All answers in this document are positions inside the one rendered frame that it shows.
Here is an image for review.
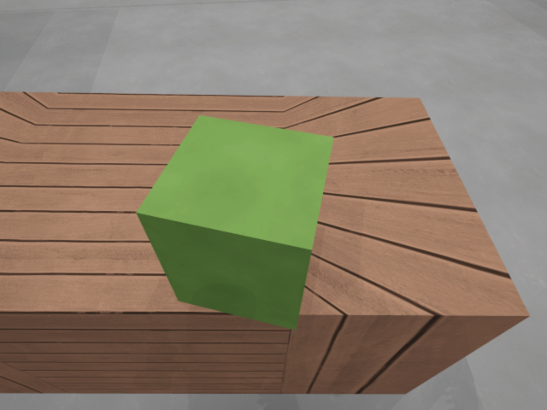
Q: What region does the carton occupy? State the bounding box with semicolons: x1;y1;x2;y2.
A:
136;115;334;330

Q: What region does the pedestal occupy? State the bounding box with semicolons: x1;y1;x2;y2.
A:
0;91;530;394

